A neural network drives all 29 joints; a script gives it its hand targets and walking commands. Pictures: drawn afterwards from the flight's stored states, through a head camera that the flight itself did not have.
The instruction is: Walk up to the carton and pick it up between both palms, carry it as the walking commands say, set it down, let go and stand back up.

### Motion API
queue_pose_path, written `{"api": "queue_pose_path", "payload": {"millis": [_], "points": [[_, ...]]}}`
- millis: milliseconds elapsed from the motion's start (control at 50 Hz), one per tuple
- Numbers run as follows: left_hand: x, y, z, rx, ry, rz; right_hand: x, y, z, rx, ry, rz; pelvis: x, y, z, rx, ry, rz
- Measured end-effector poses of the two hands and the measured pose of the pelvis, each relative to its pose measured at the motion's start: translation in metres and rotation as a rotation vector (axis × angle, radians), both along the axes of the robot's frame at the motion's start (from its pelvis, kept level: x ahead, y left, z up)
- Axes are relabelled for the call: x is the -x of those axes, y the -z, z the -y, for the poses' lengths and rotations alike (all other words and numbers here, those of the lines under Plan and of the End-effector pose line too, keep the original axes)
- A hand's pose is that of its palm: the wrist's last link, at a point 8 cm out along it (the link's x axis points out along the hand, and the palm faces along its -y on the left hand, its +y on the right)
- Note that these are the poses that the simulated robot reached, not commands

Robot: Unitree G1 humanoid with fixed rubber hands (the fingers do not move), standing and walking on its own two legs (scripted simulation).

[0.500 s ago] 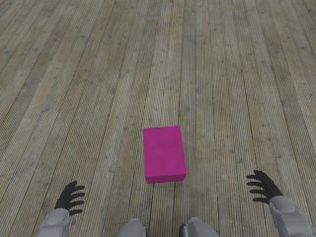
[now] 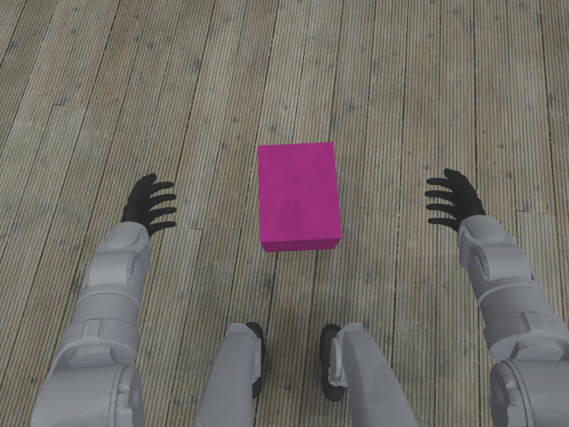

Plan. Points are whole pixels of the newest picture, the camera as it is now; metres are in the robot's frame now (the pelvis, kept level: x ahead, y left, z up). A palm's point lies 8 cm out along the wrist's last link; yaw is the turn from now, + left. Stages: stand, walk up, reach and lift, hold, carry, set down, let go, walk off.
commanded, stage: reach and lift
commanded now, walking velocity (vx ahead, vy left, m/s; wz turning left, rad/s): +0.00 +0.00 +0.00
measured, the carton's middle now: (297, 199) +0.58 +0.00 -0.60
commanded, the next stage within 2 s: none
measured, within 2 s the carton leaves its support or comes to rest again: neither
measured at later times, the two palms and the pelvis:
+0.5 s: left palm (188, 150) +0.52 +0.19 -0.13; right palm (427, 147) +0.52 -0.21 -0.13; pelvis +0.00 +0.01 -0.03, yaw +0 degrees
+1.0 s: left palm (206, 166) +0.53 +0.18 -0.23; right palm (405, 166) +0.53 -0.20 -0.23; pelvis +0.00 +0.02 -0.10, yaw +0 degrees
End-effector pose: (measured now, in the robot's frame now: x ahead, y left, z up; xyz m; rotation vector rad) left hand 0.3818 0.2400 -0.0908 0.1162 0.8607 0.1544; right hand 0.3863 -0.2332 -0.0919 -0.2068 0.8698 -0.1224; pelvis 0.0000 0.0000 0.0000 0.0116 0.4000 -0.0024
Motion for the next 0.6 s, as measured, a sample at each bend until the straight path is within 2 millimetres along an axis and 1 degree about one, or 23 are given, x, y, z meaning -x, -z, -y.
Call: {"api": "queue_pose_path", "payload": {"millis": [80,180,240,360,420,520,600], "points": [[-0.03,0.0,0.012,0.013,0.002,0.037,-0.03,-0.003,-0.003,-0.009,0.007,0.042,0.004,0.006,-0.004,0.003,-0.003,-0.053],[-0.059,0.004,0.023,0.017,-0.002,0.07,-0.065,-0.005,-0.008,-0.046,0.013,0.098,0.003,0.012,-0.008,0.004,-0.005,-0.13],[-0.072,0.012,0.029,0.025,-0.005,0.088,-0.079,0.003,-0.012,-0.07,0.013,0.114,0.001,0.015,-0.01,0.001,-0.002,-0.174],[-0.099,0.027,0.042,0.043,-0.006,0.141,-0.096,0.028,-0.018,-0.097,0.025,0.138,-0.003,0.022,-0.011,0.001,-0.003,-0.251],[-0.115,0.033,0.048,0.048,-0.011,0.17,-0.109,0.038,-0.021,-0.107,0.029,0.171,-0.004,0.026,-0.012,0.0,-0.002,-0.288],[-0.141,0.04,0.054,0.058,-0.02,0.202,-0.139,0.042,-0.029,-0.116,0.018,0.229,-0.005,0.034,-0.012,-0.003,0.0,-0.341],[-0.153,0.047,0.055,0.06,-0.023,0.216,-0.158,0.044,-0.032,-0.119,0.014,0.247,-0.008,0.038,-0.012,-0.003,-0.003,-0.382]]}}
